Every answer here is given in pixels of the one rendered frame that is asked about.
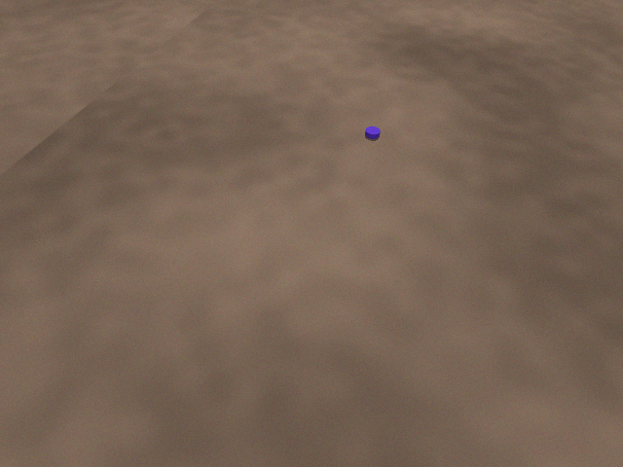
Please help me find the tin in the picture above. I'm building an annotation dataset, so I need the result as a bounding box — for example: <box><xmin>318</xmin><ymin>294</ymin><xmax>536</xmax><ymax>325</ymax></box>
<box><xmin>365</xmin><ymin>126</ymin><xmax>381</xmax><ymax>139</ymax></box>

